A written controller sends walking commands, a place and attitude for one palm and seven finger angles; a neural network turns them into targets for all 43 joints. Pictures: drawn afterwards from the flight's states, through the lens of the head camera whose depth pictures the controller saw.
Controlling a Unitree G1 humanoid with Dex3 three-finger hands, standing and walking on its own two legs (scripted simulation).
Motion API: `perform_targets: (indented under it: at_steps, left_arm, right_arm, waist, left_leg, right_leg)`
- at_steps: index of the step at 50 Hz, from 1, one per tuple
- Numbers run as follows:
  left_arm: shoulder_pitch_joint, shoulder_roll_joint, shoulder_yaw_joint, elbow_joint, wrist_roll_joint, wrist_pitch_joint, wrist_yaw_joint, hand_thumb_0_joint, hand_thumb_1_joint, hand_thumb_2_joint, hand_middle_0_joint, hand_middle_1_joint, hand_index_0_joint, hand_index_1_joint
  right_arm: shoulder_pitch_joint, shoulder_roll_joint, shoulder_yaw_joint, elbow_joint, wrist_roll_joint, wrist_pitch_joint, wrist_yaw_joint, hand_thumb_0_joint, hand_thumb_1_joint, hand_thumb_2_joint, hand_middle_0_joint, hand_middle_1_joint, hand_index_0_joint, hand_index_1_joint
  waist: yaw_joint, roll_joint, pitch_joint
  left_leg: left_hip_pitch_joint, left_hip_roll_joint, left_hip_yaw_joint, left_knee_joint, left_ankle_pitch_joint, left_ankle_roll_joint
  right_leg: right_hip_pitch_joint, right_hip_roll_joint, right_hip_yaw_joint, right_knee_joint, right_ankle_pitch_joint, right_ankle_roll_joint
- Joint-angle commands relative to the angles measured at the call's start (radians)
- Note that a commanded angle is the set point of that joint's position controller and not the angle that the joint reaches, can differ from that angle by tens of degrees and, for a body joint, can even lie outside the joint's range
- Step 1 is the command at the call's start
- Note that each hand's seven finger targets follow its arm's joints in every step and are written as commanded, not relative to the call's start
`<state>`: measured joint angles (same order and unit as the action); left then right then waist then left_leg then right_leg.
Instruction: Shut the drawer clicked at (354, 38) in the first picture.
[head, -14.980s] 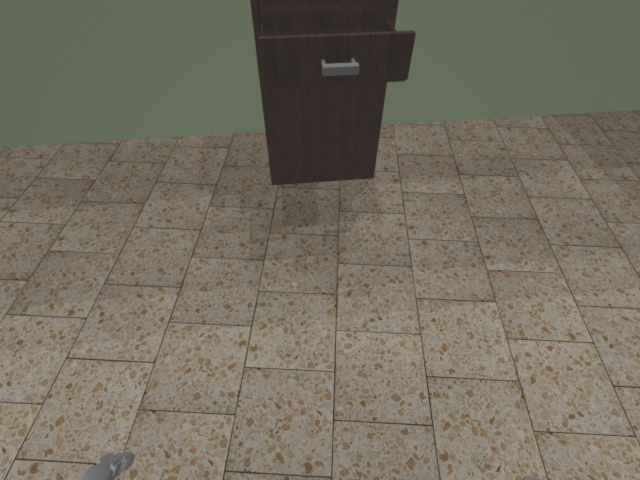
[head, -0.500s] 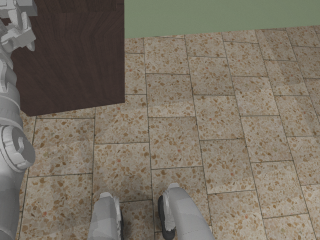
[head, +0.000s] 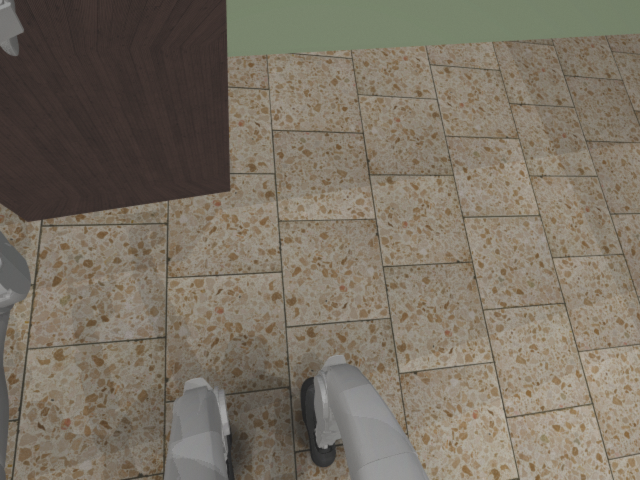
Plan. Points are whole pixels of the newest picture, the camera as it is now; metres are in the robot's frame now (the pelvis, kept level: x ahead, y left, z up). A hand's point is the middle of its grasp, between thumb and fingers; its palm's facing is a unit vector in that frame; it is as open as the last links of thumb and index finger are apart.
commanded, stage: pull the fist back off the drawer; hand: left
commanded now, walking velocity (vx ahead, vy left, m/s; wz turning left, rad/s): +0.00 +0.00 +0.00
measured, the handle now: out of the picture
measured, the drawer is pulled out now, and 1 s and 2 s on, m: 0.00 0.00 0.00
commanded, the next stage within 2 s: draw the hand back to the body in 0.78 s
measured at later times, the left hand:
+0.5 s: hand (9, 8) +0.59 +0.22 +0.08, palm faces +0.11 -0.99 -0.04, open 3.5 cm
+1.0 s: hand (7, 16) +0.57 +0.22 +0.09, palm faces +0.10 -0.99 -0.06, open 3.3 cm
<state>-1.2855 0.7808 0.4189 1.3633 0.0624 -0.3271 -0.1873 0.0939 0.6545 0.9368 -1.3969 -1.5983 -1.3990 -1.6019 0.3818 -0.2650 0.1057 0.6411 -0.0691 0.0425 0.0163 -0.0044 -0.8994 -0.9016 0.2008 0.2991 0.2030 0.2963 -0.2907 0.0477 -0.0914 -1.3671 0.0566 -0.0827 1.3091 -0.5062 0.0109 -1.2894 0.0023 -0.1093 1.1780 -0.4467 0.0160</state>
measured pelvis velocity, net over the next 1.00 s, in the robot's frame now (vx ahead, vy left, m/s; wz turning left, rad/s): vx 0.05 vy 0.01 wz -0.02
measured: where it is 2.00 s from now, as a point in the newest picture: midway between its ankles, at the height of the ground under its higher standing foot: (271, 450)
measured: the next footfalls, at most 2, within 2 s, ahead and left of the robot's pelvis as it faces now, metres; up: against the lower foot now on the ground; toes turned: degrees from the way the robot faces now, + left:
none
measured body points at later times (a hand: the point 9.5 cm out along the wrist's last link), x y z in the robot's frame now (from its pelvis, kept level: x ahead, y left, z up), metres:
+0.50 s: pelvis -0.01 +0.01 +0.00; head +0.20 +0.05 +0.40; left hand +0.58 +0.28 +0.08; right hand -0.05 -0.24 -0.09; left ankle +0.03 +0.11 -0.61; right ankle +0.05 -0.14 -0.61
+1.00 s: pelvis +0.05 +0.01 +0.03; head +0.22 +0.03 +0.45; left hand +0.56 +0.27 +0.10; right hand +0.05 -0.25 -0.08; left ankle +0.03 +0.11 -0.61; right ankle +0.05 -0.14 -0.61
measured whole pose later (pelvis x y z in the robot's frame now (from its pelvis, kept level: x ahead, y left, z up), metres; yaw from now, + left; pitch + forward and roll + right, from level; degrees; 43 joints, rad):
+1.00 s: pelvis +0.05 +0.01 +0.03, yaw -1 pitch +28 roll -5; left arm -0.86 0.52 0.46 0.98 -0.05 -0.39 -0.18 0.02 0.90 0.90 -1.40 -1.60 -1.40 -1.60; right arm 0.37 -0.26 0.03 0.58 -0.04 0.10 0.05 0.00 -0.90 -0.90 0.20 0.30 0.20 0.30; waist -0.18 0.05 -0.11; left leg -1.12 0.07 -0.01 1.16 -0.54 0.02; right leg -1.08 0.01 -0.04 1.06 -0.47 0.03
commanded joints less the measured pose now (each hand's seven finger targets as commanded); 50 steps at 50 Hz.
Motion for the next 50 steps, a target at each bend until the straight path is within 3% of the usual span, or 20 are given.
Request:
perform_targets:
  at_steps: [1, 5, 9, 16, 21, 24, 27, 34, 37, 38, 40, 41, 44, 45, 46, 48, 49, 50]
  left_arm:
    - [-0.647, 0.21, -0.004, -0.28, -0.023, -0.073, 0.022, 0.0, 0.9, 0.9, -1.4, -1.6, -1.4, -1.6]
    - [-0.656, 0.193, -0.028, -0.28, -0.03, -0.047, 0.022, 0.0, 0.9, 0.9, -1.4, -1.6, -1.4, -1.6]
    - [-0.657, 0.258, 0.021, -0.288, -0.028, -0.039, 0.021, 0.0, 0.9, 0.9, -1.4, -1.6, -1.4, -1.6]
    - [-0.625, 0.206, 0.019, -0.307, -0.024, -0.036, 0.03, 0.0, 0.9, 0.9, -1.4, -1.6, -1.4, -1.6]
    - [-0.534, 0.199, 0.05, -0.331, -0.026, -0.039, 0.036, 0.0, 0.9, 0.9, -1.4, -1.6, -1.4, -1.6]
    - [-0.505, 0.15, 0.027, -0.372, -0.031, -0.048, 0.039, 0.0, 0.9, 0.9, -1.4, -1.6, -1.4, -1.6]
    - [-0.419, 0.147, 0.058, -0.386, -0.045, -0.058, 0.042, 0.0, 0.9, 0.9, -1.4, -1.6, -1.4, -1.6]
    - [-0.21, 0.089, 0.073, -0.418, -0.071, -0.078, 0.043, 0.0, 0.9, 0.9, -1.4, -1.6, -1.4, -1.6]
    - [-0.157, 0.066, 0.076, -0.402, -0.079, -0.087, 0.046, 0.0, 0.9, 0.9, -1.4, -1.6, -1.4, -1.6]
    - [-0.156, 0.073, 0.082, -0.386, -0.08, -0.087, 0.047, 0.0, 0.9, 0.9, -1.4, -1.6, -1.4, -1.6]
    - [-0.158, 0.065, 0.082, -0.413, -0.085, -0.103, 0.047, 0.0, 0.9, 0.9, -1.4, -1.6, -1.4, -1.6]
    - [-0.151, 0.06, 0.085, -0.422, -0.088, -0.116, 0.046, 0.0, 0.9, 0.9, -1.4, -1.6, -1.4, -1.6]
    - [-0.147, 0.033, 0.067, -0.456, -0.094, -0.148, 0.035, 0.0, 0.9, 0.9, -1.4, -1.6, -1.4, -1.6]
    - [-0.057, 0.038, 0.087, -0.493, -0.099, -0.154, 0.029, 0.0, 0.9, 0.9, -1.4, -1.6, -1.4, -1.6]
    - [-0.004, 0.001, 0.062, -0.553, -0.114, -0.158, 0.02, 0.0, 0.9, 0.9, -1.4, -1.6, -1.4, -1.6]
    - [0.129, -0.002, 0.071, -0.692, -0.147, -0.143, 0.005, 0.0, 0.9, 0.9, -1.4, -1.6, -1.4, -1.6]
    - [0.202, -0.024, 0.062, -0.747, -0.166, -0.123, -0.003, 0.0, 0.9, 0.9, -1.4, -1.6, -1.4, -1.6]
    - [0.273, -0.045, 0.056, -0.793, -0.188, -0.1, -0.009, 0.0, 0.9, 0.9, -1.4, -1.6, -1.4, -1.6]
  right_arm:
    - [0.254, -0.221, -0.069, 0.011, -0.002, -0.014, -0.027, 0.0, -0.9, -0.9, 0.2, 0.3, 0.2, 0.3]
    - [0.248, -0.224, -0.063, 0.016, 0.002, -0.031, -0.036, 0.0, -0.9, -0.9, 0.2, 0.3, 0.2, 0.3]
    - [0.257, -0.224, -0.059, 0.008, 0.0, -0.036, -0.035, 0.0, -0.9, -0.9, 0.2, 0.3, 0.2, 0.3]
    - [0.261, -0.223, -0.069, -0.003, -0.004, -0.035, -0.017, 0.0, -0.9, -0.9, 0.2, 0.3, 0.2, 0.3]
    - [0.263, -0.22, -0.078, -0.015, -0.006, -0.029, -0.003, 0.0, -0.9, -0.9, 0.2, 0.3, 0.2, 0.3]
    - [0.256, -0.215, -0.084, -0.016, -0.005, -0.023, 0.002, 0.0, -0.9, -0.9, 0.2, 0.3, 0.2, 0.3]
    - [0.256, -0.213, -0.091, -0.023, -0.004, -0.017, 0.009, 0.0, -0.9, -0.9, 0.2, 0.3, 0.2, 0.3]
    - [0.239, -0.196, -0.106, -0.047, 0.005, 0.009, 0.017, 0.0, -0.9, -0.9, 0.2, 0.3, 0.2, 0.3]
    - [0.234, -0.191, -0.11, -0.049, 0.008, 0.02, 0.018, 0.0, -0.9, -0.9, 0.2, 0.3, 0.2, 0.3]
    - [0.232, -0.192, -0.112, -0.048, 0.01, 0.025, 0.016, 0.0, -0.9, -0.9, 0.2, 0.3, 0.2, 0.3]
    - [0.233, -0.188, -0.118, -0.051, 0.011, 0.03, 0.012, 0.0, -0.9, -0.9, 0.2, 0.3, 0.2, 0.3]
    - [0.23, -0.186, -0.118, -0.053, 0.009, 0.031, 0.012, 0.0, -0.9, -0.9, 0.2, 0.3, 0.2, 0.3]
    - [0.228, -0.181, -0.124, -0.048, 0.007, 0.04, 0.013, 0.0, -0.9, -0.9, 0.2, 0.3, 0.2, 0.3]
    - [0.228, -0.18, -0.132, -0.065, 0.011, 0.044, 0.016, 0.0, -0.9, -0.9, 0.2, 0.3, 0.2, 0.3]
    - [0.223, -0.178, -0.136, -0.084, 0.016, 0.048, 0.02, 0.0, -0.9, -0.9, 0.2, 0.3, 0.2, 0.3]
    - [0.206, -0.173, -0.147, -0.11, 0.031, 0.057, 0.024, 0.0, -0.9, -0.9, 0.2, 0.3, 0.2, 0.3]
    - [0.198, -0.168, -0.152, -0.125, 0.041, 0.06, 0.025, 0.0, -0.9, -0.9, 0.2, 0.3, 0.2, 0.3]
    - [0.189, -0.163, -0.154, -0.14, 0.051, 0.061, 0.026, 0.0, -0.9, -0.9, 0.2, 0.3, 0.2, 0.3]
  waist:
    - [-0.098, 0.339, -0.593]
    - [-0.106, 0.337, -0.581]
    - [-0.09, 0.331, -0.618]
    - [-0.072, 0.352, -0.599]
    - [-0.03, 0.344, -0.633]
    - [-0.027, 0.329, -0.616]
    - [0.0, 0.303, -0.643]
    - [0.052, 0.221, -0.612]
    - [0.059, 0.193, -0.582]
    - [0.05, 0.157, -0.548]
    - [0.05, 0.132, -0.557]
    - [0.058, 0.163, -0.568]
    - [0.061, 0.169, -0.597]
    - [0.102, 0.192, -0.652]
    - [0.117, 0.214, -0.703]
    - [0.159, 0.245, -0.792]
    - [0.172, 0.233, -0.796]
    - [0.183, 0.179, -0.785]
  left_leg:
    - [0.569, 0.0, -0.045, -0.141, 0.256, 0.026]
    - [0.543, 0.005, -0.044, -0.151, 0.193, 0.03]
    - [0.522, -0.001, -0.037, -0.142, 0.211, 0.031]
    - [0.59, 0.001, -0.066, -0.172, 0.209, 0.018]
    - [0.619, -0.001, -0.063, -0.182, 0.238, 0.012]
    - [0.658, 0.006, -0.071, -0.2, 0.249, 0.006]
    - [0.68, 0.004, -0.057, -0.199, 0.315, 0.006]
    - [0.669, 0.001, -0.017, -0.218, 0.401, 0.008]
    - [0.659, -0.003, -0.003, -0.217, 0.441, 0.01]
    - [0.636, -0.002, 0.001, -0.217, 0.434, 0.012]
    - [0.63, -0.007, 0.01, -0.215, 0.457, 0.017]
    - [0.65, -0.008, 0.014, -0.211, 0.487, 0.014]
    - [0.695, -0.007, 0.012, -0.202, 0.568, 0.008]
    - [0.747, -0.008, 0.016, -0.215, 0.62, 0.002]
    - [0.815, -0.009, 0.017, -0.228, 0.699, -0.003]
    - [0.925, -0.005, 0.019, -0.252, 0.847, -0.015]
    - [0.946, -0.006, 0.027, -0.27, 0.879, -0.013]
    - [0.931, -0.01, 0.035, -0.292, 0.872, -0.005]
  right_leg:
    - [0.129, 0.053, 0.04, -0.133, 0.108, -0.036]
    - [0.122, 0.05, 0.042, -0.14, 0.08, -0.03]
    - [0.173, 0.052, 0.043, -0.136, 0.092, -0.032]
    - [0.116, 0.054, 0.023, -0.129, 0.082, -0.041]
    - [0.144, 0.054, 0.022, -0.13, 0.095, -0.044]
    - [0.137, 0.052, 0.016, -0.133, 0.102, -0.043]
    - [0.182, 0.054, 0.02, -0.143, 0.136, -0.043]
    - [0.3, 0.056, 0.026, -0.162, 0.205, -0.039]
    - [0.327, 0.056, 0.031, -0.166, 0.25, -0.037]
    - [0.33, 0.056, 0.034, -0.17, 0.255, -0.034]
    - [0.368, 0.055, 0.041, -0.17, 0.297, -0.031]
    - [0.365, 0.054, 0.045, -0.165, 0.319, -0.033]
    - [0.381, 0.054, 0.047, -0.156, 0.38, -0.033]
    - [0.419, 0.054, 0.048, -0.161, 0.401, -0.036]
    - [0.45, 0.056, 0.047, -0.167, 0.441, -0.038]
    - [0.53, 0.06, 0.046, -0.195, 0.526, -0.035]
    - [0.58, 0.062, 0.046, -0.216, 0.567, -0.033]
    - [0.643, 0.064, 0.046, -0.238, 0.604, -0.03]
